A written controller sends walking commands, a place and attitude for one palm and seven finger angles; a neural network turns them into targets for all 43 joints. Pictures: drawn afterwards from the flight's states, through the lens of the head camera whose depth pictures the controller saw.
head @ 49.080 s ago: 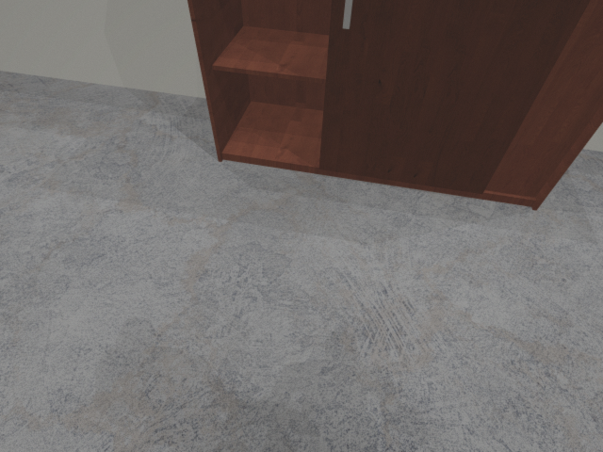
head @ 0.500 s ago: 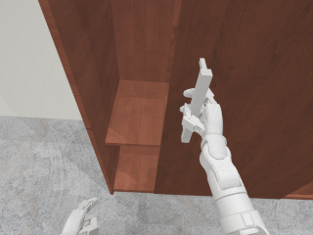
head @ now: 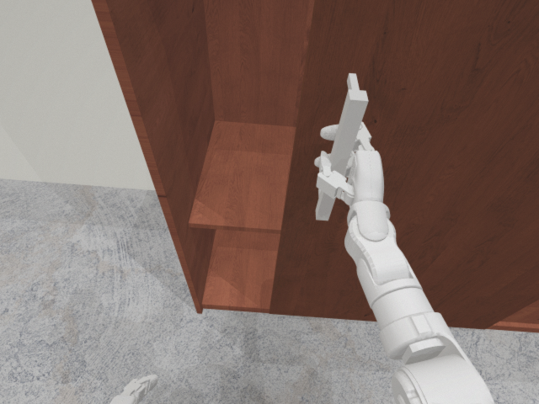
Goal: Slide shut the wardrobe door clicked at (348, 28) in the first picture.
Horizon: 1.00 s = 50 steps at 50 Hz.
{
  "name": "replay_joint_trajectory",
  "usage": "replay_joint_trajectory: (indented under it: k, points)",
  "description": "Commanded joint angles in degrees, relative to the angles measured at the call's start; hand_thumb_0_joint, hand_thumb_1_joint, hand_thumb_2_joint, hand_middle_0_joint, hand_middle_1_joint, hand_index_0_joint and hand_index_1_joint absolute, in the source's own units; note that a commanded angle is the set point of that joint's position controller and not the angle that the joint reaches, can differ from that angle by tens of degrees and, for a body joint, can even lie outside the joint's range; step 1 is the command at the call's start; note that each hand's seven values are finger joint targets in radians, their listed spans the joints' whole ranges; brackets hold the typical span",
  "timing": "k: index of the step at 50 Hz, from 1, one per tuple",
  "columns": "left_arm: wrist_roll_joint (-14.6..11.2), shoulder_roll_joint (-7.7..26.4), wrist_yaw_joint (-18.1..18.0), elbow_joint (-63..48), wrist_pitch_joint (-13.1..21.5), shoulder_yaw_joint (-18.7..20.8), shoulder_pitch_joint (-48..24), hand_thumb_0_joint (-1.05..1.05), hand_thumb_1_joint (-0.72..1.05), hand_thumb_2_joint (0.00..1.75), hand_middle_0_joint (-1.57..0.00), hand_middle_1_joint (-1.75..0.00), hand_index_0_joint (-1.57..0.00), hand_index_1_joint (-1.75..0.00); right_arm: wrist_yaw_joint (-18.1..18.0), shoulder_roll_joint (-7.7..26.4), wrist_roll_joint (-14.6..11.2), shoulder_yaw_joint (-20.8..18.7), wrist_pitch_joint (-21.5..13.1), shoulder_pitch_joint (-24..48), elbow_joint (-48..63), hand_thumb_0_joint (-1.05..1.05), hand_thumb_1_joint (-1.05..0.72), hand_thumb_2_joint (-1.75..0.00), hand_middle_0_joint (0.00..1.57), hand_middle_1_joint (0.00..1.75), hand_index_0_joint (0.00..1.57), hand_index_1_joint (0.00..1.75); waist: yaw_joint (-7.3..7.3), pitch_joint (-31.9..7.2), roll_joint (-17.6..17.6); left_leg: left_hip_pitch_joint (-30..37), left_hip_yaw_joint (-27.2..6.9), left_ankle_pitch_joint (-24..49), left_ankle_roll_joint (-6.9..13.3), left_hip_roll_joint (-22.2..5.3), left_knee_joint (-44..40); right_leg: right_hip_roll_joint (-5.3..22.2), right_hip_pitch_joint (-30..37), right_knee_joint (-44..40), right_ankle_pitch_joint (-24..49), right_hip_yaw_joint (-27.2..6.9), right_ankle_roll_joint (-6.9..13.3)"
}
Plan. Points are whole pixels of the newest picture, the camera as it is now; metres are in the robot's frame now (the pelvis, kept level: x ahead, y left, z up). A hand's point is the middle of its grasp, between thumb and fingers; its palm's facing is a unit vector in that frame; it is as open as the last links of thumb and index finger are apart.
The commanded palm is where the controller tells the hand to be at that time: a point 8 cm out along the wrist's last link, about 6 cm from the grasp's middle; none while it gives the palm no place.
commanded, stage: step sideways, sliding the door along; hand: right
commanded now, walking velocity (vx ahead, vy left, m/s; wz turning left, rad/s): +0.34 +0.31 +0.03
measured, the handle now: (335, 156) +0.47 -0.06 +0.12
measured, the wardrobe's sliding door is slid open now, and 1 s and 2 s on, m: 0.25 0.24 0.13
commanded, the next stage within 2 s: none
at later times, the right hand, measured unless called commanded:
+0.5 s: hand (324, 175) +0.42 -0.04 +0.13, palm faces -0.07 +1.00 -0.07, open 6.1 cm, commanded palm +0.40 -0.04 +0.13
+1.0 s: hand (313, 170) +0.42 -0.02 +0.13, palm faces +0.25 +0.96 -0.09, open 6.2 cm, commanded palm +0.39 +0.01 +0.13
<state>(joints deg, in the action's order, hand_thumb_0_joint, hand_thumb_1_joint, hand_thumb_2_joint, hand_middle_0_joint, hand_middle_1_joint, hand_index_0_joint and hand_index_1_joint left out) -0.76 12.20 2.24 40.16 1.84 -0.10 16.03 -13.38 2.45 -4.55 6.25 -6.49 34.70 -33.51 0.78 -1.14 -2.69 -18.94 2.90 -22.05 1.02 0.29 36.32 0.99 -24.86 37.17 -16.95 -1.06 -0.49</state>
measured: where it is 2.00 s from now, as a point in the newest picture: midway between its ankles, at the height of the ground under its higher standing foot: outside the picture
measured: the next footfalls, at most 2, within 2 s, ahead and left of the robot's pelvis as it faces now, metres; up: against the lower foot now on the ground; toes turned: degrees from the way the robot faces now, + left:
left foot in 0.74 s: +0.13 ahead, +0.27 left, +0.00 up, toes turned -4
right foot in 0.86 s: +0.07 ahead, -0.04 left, +0.00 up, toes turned -10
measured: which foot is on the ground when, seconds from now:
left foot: down 0.00-0.40, up 0.42-0.72, down 0.74-1.00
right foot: down 0.00-0.78, up 0.80-0.84, down 0.86-1.00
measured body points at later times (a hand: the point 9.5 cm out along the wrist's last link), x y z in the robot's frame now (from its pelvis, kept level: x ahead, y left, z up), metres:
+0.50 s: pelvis +0.00 +0.03 +0.00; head +0.07 +0.03 +0.44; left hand +0.18 +0.26 -0.12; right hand +0.41 -0.09 +0.13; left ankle -0.01 +0.14 -0.65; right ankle +0.02 -0.10 -0.72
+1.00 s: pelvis +0.05 +0.15 +0.00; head +0.11 +0.15 +0.44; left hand +0.27 +0.34 -0.11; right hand +0.40 -0.07 +0.13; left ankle +0.09 +0.27 -0.72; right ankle +0.03 -0.05 -0.72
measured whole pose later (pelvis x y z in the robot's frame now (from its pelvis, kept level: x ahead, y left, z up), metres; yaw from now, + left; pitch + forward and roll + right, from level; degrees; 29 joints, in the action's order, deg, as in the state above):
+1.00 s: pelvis +0.05 +0.15 +0.00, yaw -6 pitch -3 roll +1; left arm -2.3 12.8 -1.0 37.3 3.2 2.8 6.0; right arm -9.7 7.5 -5.6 3.1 -4.4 29.9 -19.5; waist -6.7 12.1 -3.6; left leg -15.4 2.4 -16.4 -0.3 -1.3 35.9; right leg 7.2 -13.5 35.7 -18.6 -3.0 -5.3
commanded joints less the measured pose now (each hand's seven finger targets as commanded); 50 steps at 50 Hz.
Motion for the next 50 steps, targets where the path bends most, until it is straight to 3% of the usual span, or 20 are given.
replay_joint_trajectory:
  k: [1, 7, 11, 14, 16, 18, 19, 20, 21, 23, 28, 34, 37, 39, 40, 42, 44, 46, 48, 50]
  points:
    - [-1.4, 5.1, -4.8, -8.7, 0.9, 1.6, -7.7, 0.00, 0.90, 0.90, -0.20, -0.30, -0.20, -0.30, 7.9, 3.1, 1.7, 4.0, -6.9, 34.5, 15.1, 0.00, -0.90, -0.90, 0.45, 1.40, 0.45, 1.40, 3.04, -16.7, 5.0, 1.2, -3.1, 11.9, -0.4, -3.1, -8.7, 3.5, 18.9, -4.5, 3.0, 0.3, 4.9]
    - [-0.7, 6.1, -7.4, -8.3, -0.9, 1.5, -7.6, 0.00, 0.90, 0.90, -0.20, -0.30, -0.20, -0.30, 9.0, 2.4, 0.4, 3.9, -4.9, 30.7, 11.9, 0.00, -0.90, -0.90, 0.45, 1.40, 0.45, 1.40, 2.39, -11.3, -6.7, -8.5, -1.8, -6.8, 1.0, 1.2, 8.0, 16.6, 22.5, -12.3, -1.8, -20.2, 11.6]
    - [-1.1, 6.0, -7.5, -8.7, -1.5, 1.5, -7.7, 0.00, 0.90, 0.90, -0.20, -0.30, -0.20, -0.30, 9.7, 2.9, 1.0, 4.0, -3.9, 30.1, 13.1, 0.00, -0.90, -0.90, 0.45, 1.40, 0.45, 1.40, 1.15, -11.3, 3.7, 8.0, -2.4, 6.7, 1.9, 0.1, -9.0, 10.9, 13.3, 0.1, 12.5, -6.3, 7.3]
    - [-1.3, 4.5, -7.3, -8.1, -1.2, 2.4, -9.7, 0.00, 0.90, 0.90, -0.20, -0.30, -0.20, -0.30, 10.4, 2.3, 1.7, 2.8, -3.6, 31.3, 10.9, 0.00, -0.90, -0.90, 0.45, 1.40, 0.45, 1.40, 0.01, -5.4, 25.7, 15.9, -22.1, 32.3, 10.4, -12.3, -19.3, -0.6, -1.7, 22.1, -5.4, 2.7, 1.8]
    - [-0.9, 3.4, -7.1, -7.3, -0.3, 2.1, -10.1, 0.00, 0.90, 0.90, -0.20, -0.30, -0.20, -0.30, 11.3, -1.9, 2.5, 7.1, -5.0, 33.8, 13.4, 0.00, -0.90, -0.90, 0.45, 1.40, 0.45, 1.40, -0.06, -5.0, 13.6, 20.6, -18.2, 45.2, 11.2, -13.4, -12.2, 0.3, -4.1, 18.3, -11.0, 0.8, 2.5]
    - [-0.2, 3.2, -7.3, -6.8, -0.1, 1.9, -8.7, 0.00, 0.90, 0.90, -0.20, -0.30, -0.20, -0.30, 11.7, -4.2, 2.4, 8.6, -6.1, 32.5, 15.7, 0.00, -0.90, -0.90, 0.45, 1.40, 0.45, 1.40, 2.33, -10.3, 7.2, 14.3, -8.0, 47.9, 6.9, -8.5, 1.2, 0.8, 14.0, -4.9, 3.4, 3.1, 3.5]
    - [-0.1, 4.7, -7.4, -6.5, -0.1, 2.7, -6.9, 0.00, 0.90, 0.90, -0.20, -0.30, -0.20, -0.30, 11.8, -4.8, 1.7, 9.9, -6.6, 32.6, 17.9, 0.00, -0.90, -0.90, 0.45, 1.40, 0.45, 1.40, 4.79, -15.1, 3.9, 2.7, -2.9, 40.5, 3.0, -5.7, 14.9, 5.1, 31.3, -15.2, 21.5, 0.8, 4.9]
    - [0.2, 7.5, -6.4, -8.1, -0.4, 4.3, -8.2, 0.00, 0.90, 0.90, -0.20, -0.30, -0.20, -0.30, 12.2, -6.3, 0.2, 11.4, -6.9, 32.7, 20.5, 0.00, -0.90, -0.90, 0.45, 1.40, 0.45, 1.40, 3.57, -17.4, -9.7, -16.2, -2.3, 6.5, -0.5, 0.5, 30.4, 21.1, 45.4, -12.2, 44.4, -17.7, 11.5]
    - [-0.8, 7.1, -4.1, -10.2, -1.4, 3.2, -9.2, 0.00, 0.90, 0.90, -0.20, -0.30, -0.20, -0.30, 12.3, -7.6, -0.6, 13.2, -6.2, 32.8, 20.6, 0.00, -0.90, -0.90, 0.45, 1.40, 0.45, 1.40, 2.46, -17.3, -7.2, -16.5, -9.4, -6.3, 0.9, -0.1, 38.8, 26.3, 41.7, -11.6, 41.7, -23.8, 14.2]
    - [-0.1, 6.1, -4.2, -8.4, -2.4, 3.5, -10.2, 0.00, 0.90, 0.90, -0.20, -0.30, -0.20, -0.30, 12.4, -3.7, 0.6, 10.3, -5.2, 31.8, 22.7, 0.00, -0.90, -0.90, 0.45, 1.40, 0.45, 1.40, 2.25, -10.1, 0.6, -24.5, -11.1, -5.9, 0.2, -4.2, 36.6, 26.4, 37.8, -9.9, 37.4, -22.5, 15.8]
    - [-1.7, 5.8, -4.4, -10.3, -0.9, 3.5, -11.7, 0.00, 0.90, 0.90, -0.20, -0.30, -0.20, -0.30, 12.4, -7.8, 2.1, 13.9, -4.6, 33.3, 25.0, 0.00, -0.90, -0.90, 0.45, 1.40, 0.45, 1.40, 2.10, -12.5, -7.8, -4.6, -1.1, 0.3, -0.3, -3.6, 14.6, 17.3, 23.8, -11.1, 23.5, -5.6, 10.1]
    - [-2.5, 5.1, -4.5, -11.5, 0.6, 3.2, -12.2, 0.00, 0.90, 0.90, -0.20, -0.30, -0.20, -0.30, 12.1, -7.2, 2.1, 13.9, -5.3, 31.3, 26.8, 0.00, -0.90, -0.90, 0.45, 1.40, 0.45, 1.40, 1.36, -13.5, -7.7, 8.9, 2.8, 7.8, -0.6, 0.0, -2.0, 14.8, 22.1, -1.9, 25.3, -1.6, 6.1]
    - [-2.3, 3.1, -4.5, -10.1, 0.8, 3.0, -12.3, 0.00, 0.90, 0.90, -0.20, -0.30, -0.20, -0.30, 11.1, -3.2, 3.5, 12.3, -5.4, 28.8, 28.6, 0.00, -0.90, -0.90, 0.45, 1.40, 0.45, 1.40, 2.52, -13.3, 5.7, 15.6, -5.5, 38.4, 2.7, -7.8, -12.6, 5.8, 15.7, 10.6, 14.7, 3.0, 0.9]
    - [-2.0, 3.7, -5.1, -8.7, 0.9, 4.3, -13.1, 0.00, 0.90, 0.90, -0.20, -0.30, -0.20, -0.30, 10.8, -1.0, 3.6, 10.0, -4.5, 25.0, 27.2, 0.00, -0.90, -0.90, 0.45, 1.40, 0.45, 1.40, 1.30, -13.2, 26.0, 18.6, -15.1, 46.0, 7.2, -13.2, -11.6, 0.7, 8.3, 14.3, -6.8, 1.6, -0.5]
    - [-1.6, 3.0, -5.4, -8.2, 1.5, 3.8, -13.7, 0.00, 0.90, 0.90, -0.20, -0.30, -0.20, -0.30, 10.6, -2.7, 3.4, 11.2, -5.0, 26.6, 30.3, 0.00, -0.90, -0.90, 0.45, 1.40, 0.45, 1.40, 1.28, -13.3, 23.6, 18.4, -13.6, 46.4, 6.9, -14.2, -10.5, 1.5, 7.9, 11.3, -11.6, 0.7, 0.5]
    - [-1.1, 2.9, -5.7, -7.0, 2.7, 3.1, -14.6, 0.00, 0.90, 0.90, -0.20, -0.30, -0.20, -0.30, 9.9, -5.7, 2.6, 13.4, -5.3, 25.8, 32.5, 0.00, -0.90, -0.90, 0.45, 1.40, 0.45, 1.40, 2.60, -15.2, 10.4, 13.8, -6.8, 43.1, 3.2, -10.4, -1.4, 3.7, 19.1, -9.5, 8.2, 2.0, 1.8]
    - [-1.0, 5.5, -4.5, -10.1, 2.9, 4.2, -15.0, 0.00, 0.90, 0.90, -0.20, -0.30, -0.20, -0.30, 10.6, -9.7, 1.3, 16.1, -5.4, 22.9, 33.8, 0.00, -0.90, -0.90, 0.45, 1.40, 0.45, 1.40, 0.52, -18.4, -5.5, 2.4, -1.3, 10.5, -2.0, -3.0, 7.1, 18.4, 28.8, -11.5, 32.7, -10.4, 7.9]
    - [-1.4, 4.0, -3.6, -10.5, 3.4, 3.4, -14.8, 0.00, 0.90, 0.90, -0.20, -0.30, -0.20, -0.30, 10.7, -9.5, 1.3, 17.7, -6.0, 23.8, 36.8, 0.00, -0.90, -0.90, 0.45, 1.40, 0.45, 1.40, 0.66, -13.2, -12.1, 3.9, -1.8, 1.1, -1.0, -2.6, 4.6, 16.9, 24.6, -10.0, 36.1, -5.7, 8.7]
    - [-1.9, 4.3, -2.8, -10.7, 4.2, 3.8, -13.5, 0.00, 0.90, 0.90, -0.20, -0.30, -0.20, -0.30, 10.6, -8.9, 2.6, 16.7, -6.0, 20.4, 36.1, 0.00, -0.90, -0.90, 0.45, 1.40, 0.45, 1.40, 0.14, -15.1, -3.7, 8.7, -3.5, 19.9, -0.2, -3.2, -6.9, 13.0, 26.6, -1.1, 35.4, -1.1, 5.1]
    - [-2.0, 3.8, -3.4, -10.5, 4.3, 4.2, -13.0, 0.00, 0.90, 0.90, -0.20, -0.30, -0.20, -0.30, 10.7, -6.9, 3.5, 15.8, -5.2, 17.8, 34.2, 0.00, -0.90, -0.90, 0.45, 1.40, 0.45, 1.40, 1.36, -16.4, 14.6, 15.4, -12.5, 45.7, 1.7, -10.4, -10.0, 5.6, 18.5, 3.9, 17.8, 2.7, 0.5]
